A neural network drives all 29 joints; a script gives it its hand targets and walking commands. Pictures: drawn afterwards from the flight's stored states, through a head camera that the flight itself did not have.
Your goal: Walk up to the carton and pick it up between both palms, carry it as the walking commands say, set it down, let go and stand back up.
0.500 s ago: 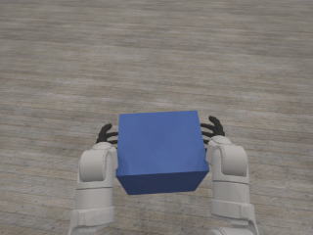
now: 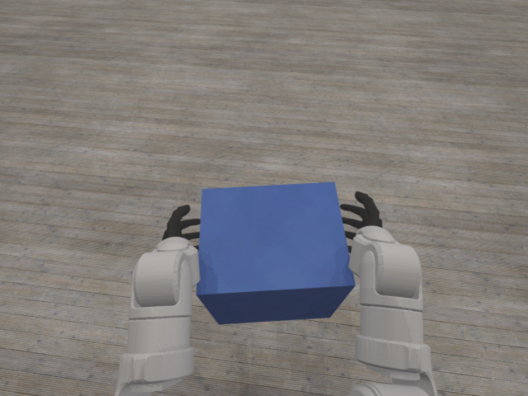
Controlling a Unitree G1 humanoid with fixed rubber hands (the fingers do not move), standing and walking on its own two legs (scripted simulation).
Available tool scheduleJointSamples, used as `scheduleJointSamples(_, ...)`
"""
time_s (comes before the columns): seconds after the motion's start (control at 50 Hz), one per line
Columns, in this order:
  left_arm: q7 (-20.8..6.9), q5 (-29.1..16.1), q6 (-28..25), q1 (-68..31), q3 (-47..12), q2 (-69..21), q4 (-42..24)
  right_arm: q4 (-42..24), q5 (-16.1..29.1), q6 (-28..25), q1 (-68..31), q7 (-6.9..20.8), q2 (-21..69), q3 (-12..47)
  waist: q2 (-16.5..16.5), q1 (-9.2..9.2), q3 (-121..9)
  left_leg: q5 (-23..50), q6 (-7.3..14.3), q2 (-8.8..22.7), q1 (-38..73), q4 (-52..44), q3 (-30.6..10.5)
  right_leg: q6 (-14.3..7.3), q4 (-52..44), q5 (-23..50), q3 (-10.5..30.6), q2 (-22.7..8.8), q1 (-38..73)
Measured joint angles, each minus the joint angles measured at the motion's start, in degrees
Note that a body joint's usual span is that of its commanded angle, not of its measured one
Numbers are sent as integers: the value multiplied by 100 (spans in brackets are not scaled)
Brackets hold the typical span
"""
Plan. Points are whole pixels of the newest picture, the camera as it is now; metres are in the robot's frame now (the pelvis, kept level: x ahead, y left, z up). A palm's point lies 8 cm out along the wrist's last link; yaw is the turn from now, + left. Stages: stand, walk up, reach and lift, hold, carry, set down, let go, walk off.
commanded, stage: carry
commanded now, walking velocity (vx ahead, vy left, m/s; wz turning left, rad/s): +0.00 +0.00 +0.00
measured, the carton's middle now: (271, 259) +0.33 -0.01 +0.02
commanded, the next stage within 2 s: none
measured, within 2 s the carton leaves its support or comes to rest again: neither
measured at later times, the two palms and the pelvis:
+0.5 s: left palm (176, 248) +0.30 +0.13 +0.10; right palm (368, 237) +0.31 -0.14 +0.11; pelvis +0.00 +0.00 +0.00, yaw +0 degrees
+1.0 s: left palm (176, 248) +0.30 +0.13 +0.10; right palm (369, 236) +0.31 -0.14 +0.11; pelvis +0.00 +0.00 +0.00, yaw +0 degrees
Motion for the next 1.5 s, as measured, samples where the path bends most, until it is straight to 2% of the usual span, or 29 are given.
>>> scheduleJointSamples(1.1,0,-3,106,0,-106,0,-273,-306,4,112,3,43,0,0,36,0,76,-22,9,0,-1,0,-9,10,0,-22,-1,2,0)
scheduleJointSamples(1.26,58,-51,471,0,-281,0,-916,-960,118,459,6,37,0,9,41,0,175,5,9,0,0,0,-9,10,0,0,-1,2,0)
scheduleJointSamples(1.5,94,-53,853,0,-285,0,-990,-1004,119,800,6,1,0,21,42,0,231,106,9,-5,-2,0,-3,2,0,97,0,-8,-1)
